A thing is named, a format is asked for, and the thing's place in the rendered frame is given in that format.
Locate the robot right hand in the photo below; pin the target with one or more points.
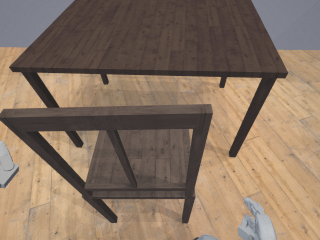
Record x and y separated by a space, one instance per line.
260 228

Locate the robot left hand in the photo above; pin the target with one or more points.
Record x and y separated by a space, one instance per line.
8 169

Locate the table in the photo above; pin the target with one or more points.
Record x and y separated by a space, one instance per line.
196 38

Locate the chair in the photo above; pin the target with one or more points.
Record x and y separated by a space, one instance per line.
141 152

